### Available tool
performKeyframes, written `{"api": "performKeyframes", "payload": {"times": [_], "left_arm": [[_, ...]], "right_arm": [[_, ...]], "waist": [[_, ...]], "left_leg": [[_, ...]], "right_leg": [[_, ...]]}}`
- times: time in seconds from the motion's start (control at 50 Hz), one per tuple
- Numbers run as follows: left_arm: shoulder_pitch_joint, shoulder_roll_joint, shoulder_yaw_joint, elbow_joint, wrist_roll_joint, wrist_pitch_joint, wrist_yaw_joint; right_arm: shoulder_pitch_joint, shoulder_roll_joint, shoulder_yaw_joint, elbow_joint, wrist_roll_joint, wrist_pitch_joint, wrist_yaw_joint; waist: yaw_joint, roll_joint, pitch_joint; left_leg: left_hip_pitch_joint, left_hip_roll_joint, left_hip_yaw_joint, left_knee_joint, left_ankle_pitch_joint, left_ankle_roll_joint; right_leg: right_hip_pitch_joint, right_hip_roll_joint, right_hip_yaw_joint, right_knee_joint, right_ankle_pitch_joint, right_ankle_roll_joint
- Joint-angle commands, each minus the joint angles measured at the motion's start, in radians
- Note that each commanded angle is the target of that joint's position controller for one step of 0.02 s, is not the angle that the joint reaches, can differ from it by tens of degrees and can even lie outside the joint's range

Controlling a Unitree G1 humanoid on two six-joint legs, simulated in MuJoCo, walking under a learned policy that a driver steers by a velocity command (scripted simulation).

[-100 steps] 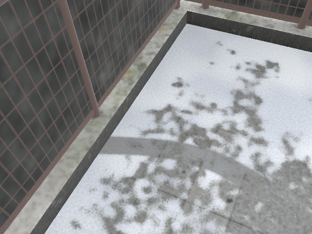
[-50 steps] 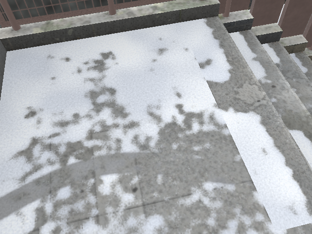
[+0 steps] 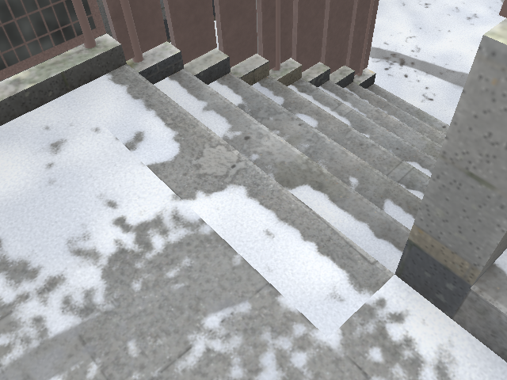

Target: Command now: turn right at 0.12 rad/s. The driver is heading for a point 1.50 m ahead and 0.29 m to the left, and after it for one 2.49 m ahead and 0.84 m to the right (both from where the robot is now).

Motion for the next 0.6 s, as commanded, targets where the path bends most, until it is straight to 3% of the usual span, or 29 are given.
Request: {"api": "performKeyframes", "payload": {"times": [0.02,0.04,0.08,0.1,0.12,0.14,0.16,0.22,0.26,0.28,0.32,0.36,0.38,0.4,0.42,0.46,0.48,0.52,0.54,0.56,0.58,0.6], "left_arm": [[0.019,0.147,0.034,-0.030,0.000,-0.023,0.003],[0.003,0.155,0.035,-0.024,0.002,-0.021,0.006],[-0.022,0.139,0.027,-0.015,-0.005,-0.023,0.013],[-0.002,0.112,0.015,-0.014,-0.005,-0.034,0.012],[0.062,0.105,0.016,0.001,-0.009,-0.033,0.011],[0.049,0.114,0.016,0.028,-0.003,-0.022,0.015],[0.033,0.122,0.016,0.040,-0.001,-0.015,0.018],[0.037,0.144,0.021,0.073,-0.005,-0.017,0.018],[0.053,0.127,0.014,0.099,-0.009,-0.018,0.020],[0.064,0.121,0.011,0.116,-0.008,-0.015,0.021],[0.056,0.141,0.020,0.125,0.001,-0.006,0.018],[0.016,0.134,0.021,0.106,0.012,-0.006,0.005],[-0.001,0.115,0.015,0.094,0.018,-0.014,-0.002],[-0.022,0.113,0.013,0.083,0.021,-0.025,-0.006],[-0.030,0.124,0.016,0.077,0.018,-0.036,-0.010],[-0.010,0.134,0.015,0.069,0.007,-0.057,-0.026],[0.014,0.112,0.008,0.074,-0.006,-0.066,-0.030],[0.148,0.102,0.017,0.143,-0.008,-0.078,-0.024],[0.267,0.119,0.026,0.184,-0.008,-0.076,-0.017],[0.391,0.182,0.044,0.193,0.008,-0.082,0.000],[0.438,0.236,0.062,0.219,0.003,-0.073,0.009],[0.360,0.190,0.055,0.198,0.008,-0.075,0.015]], "right_arm": [[-0.010,-0.071,-0.009,-0.034,0.001,-0.014,-0.010],[-0.014,-0.071,-0.008,-0.025,0.009,-0.020,-0.014],[0.013,-0.063,0.004,0.000,-0.001,-0.041,-0.023],[0.021,-0.101,0.003,0.012,-0.014,-0.054,-0.029],[-0.029,-0.163,-0.003,0.008,-0.013,-0.064,-0.026],[-0.051,-0.121,0.006,0.021,0.003,-0.071,-0.011],[-0.059,-0.085,0.017,0.033,0.008,-0.077,-0.003],[-0.035,-0.091,0.021,0.075,0.011,-0.081,-0.011],[-0.018,-0.090,0.021,0.104,0.015,-0.079,-0.011],[-0.007,-0.086,0.022,0.118,0.012,-0.077,-0.010],[0.004,-0.120,0.006,0.133,0.004,-0.066,-0.007],[0.045,-0.154,-0.010,0.150,0.000,-0.061,-0.004],[0.065,-0.169,-0.021,0.164,0.001,-0.065,-0.005],[0.070,-0.159,-0.024,0.169,0.001,-0.073,-0.004],[0.070,-0.147,-0.024,0.171,-0.004,-0.084,-0.001],[0.055,-0.147,-0.030,0.175,-0.002,-0.104,0.011],[0.035,-0.136,-0.031,0.167,0.002,-0.109,0.018],[-0.023,-0.121,-0.029,0.147,0.016,-0.106,0.021],[-0.043,-0.102,-0.027,0.133,0.008,-0.103,0.024],[-0.062,0.021,0.011,0.088,0.014,-0.110,0.039],[-0.075,-0.029,0.001,0.062,0.010,-0.117,0.040],[-0.080,-0.066,-0.007,0.066,0.018,-0.122,0.039]], "waist": [[0.019,-0.129,-0.061],[0.013,-0.127,-0.061],[-0.028,-0.087,-0.070],[-0.017,-0.031,-0.097],[0.045,0.057,-0.072],[0.034,0.065,-0.050],[0.026,0.070,-0.029],[0.008,0.056,-0.039],[0.008,0.022,-0.045],[0.006,0.012,-0.063],[-0.003,0.028,-0.010],[-0.024,0.083,0.091],[-0.024,0.112,0.121],[-0.026,0.107,0.139],[-0.023,0.094,0.126],[0.002,0.088,0.087],[0.017,0.090,0.080],[0.081,0.062,0.073],[0.132,0.011,0.044],[0.181,-0.270,-0.001],[0.160,-0.302,0.044],[0.109,-0.139,0.097]], "left_leg": [[0.049,-0.018,0.000,-0.114,-0.009,0.018],[0.081,-0.027,0.005,-0.177,0.018,0.023],[0.242,0.009,-0.037,-0.404,0.260,0.038],[0.337,0.088,-0.131,-0.425,0.355,0.049],[0.284,0.156,-0.210,-0.410,0.431,0.089],[0.165,0.155,-0.187,-0.400,0.412,0.110],[0.143,0.112,-0.150,-0.397,0.365,0.089],[0.176,0.071,-0.119,-0.405,0.374,0.068],[0.198,0.071,-0.112,-0.399,0.379,0.069],[0.205,0.063,-0.111,-0.408,0.263,0.075],[0.165,0.054,-0.154,-0.426,-0.131,0.121],[0.142,0.146,-0.310,-0.521,-0.404,0.196],[0.152,0.219,-0.396,-0.570,-0.457,0.240],[0.149,0.268,-0.449,-0.596,-0.434,0.271],[0.165,0.284,-0.462,-0.607,-0.373,0.282],[0.188,0.270,-0.400,-0.600,-0.256,0.272],[0.152,0.233,-0.331,-0.587,-0.207,0.252],[-0.025,0.125,-0.179,-0.473,-0.136,0.196],[-0.170,0.077,-0.119,-0.339,-0.132,0.178],[-0.362,-0.052,0.006,0.003,-0.081,0.129],[-0.455,-0.089,-0.007,0.207,-0.145,0.138],[-0.456,-0.030,-0.101,0.297,-0.064,0.156]], "right_leg": [[0.035,-0.288,0.229,-0.077,0.330,-0.142],[0.031,-0.273,0.226,-0.062,0.329,-0.130],[-0.044,-0.240,0.213,-0.026,0.260,-0.066],[-0.100,-0.203,0.191,0.001,0.209,-0.025],[-0.112,-0.118,0.126,-0.016,0.069,-0.007],[-0.003,-0.098,0.105,-0.052,0.033,-0.006],[0.028,-0.108,0.116,-0.055,0.076,-0.009],[0.040,-0.136,0.125,-0.025,0.194,-0.016],[0.033,-0.133,0.120,-0.029,0.192,-0.009],[0.038,-0.119,0.110,-0.031,0.091,-0.010],[-0.057,-0.062,0.073,0.043,-0.219,-0.030],[-0.227,-0.031,0.031,0.164,-0.318,-0.042],[-0.279,-0.033,-0.025,0.238,-0.265,-0.040],[-0.310,-0.064,-0.041,0.291,-0.218,-0.038],[-0.329,-0.083,-0.031,0.334,-0.220,-0.036],[-0.306,-0.109,-0.028,0.336,-0.245,-0.038],[-0.230,-0.100,-0.054,0.259,-0.220,-0.038],[0.061,-0.042,-0.102,0.075,-0.112,-0.025],[0.257,-0.074,-0.013,0.008,-0.198,-0.032],[0.405,-0.323,0.412,-0.207,-0.521,-0.084],[0.344,-0.467,0.636,-0.274,-0.527,-0.143],[0.274,-0.446,0.537,-0.248,-0.430,-0.131]]}}
Keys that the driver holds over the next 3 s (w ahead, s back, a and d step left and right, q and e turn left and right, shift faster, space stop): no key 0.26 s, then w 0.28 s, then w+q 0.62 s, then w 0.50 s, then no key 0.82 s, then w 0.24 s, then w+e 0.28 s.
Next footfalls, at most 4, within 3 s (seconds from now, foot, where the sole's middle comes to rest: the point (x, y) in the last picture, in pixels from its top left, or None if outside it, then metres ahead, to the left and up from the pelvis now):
0.10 left None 0.03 0.13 -0.78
1.00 left None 0.40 0.07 -0.78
1.56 right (261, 287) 0.76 0.03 -0.78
2.04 left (188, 264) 0.84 0.25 -0.78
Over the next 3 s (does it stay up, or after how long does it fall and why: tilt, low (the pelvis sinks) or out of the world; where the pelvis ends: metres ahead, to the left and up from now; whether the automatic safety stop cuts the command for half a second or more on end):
stays up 0.90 0.21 0.00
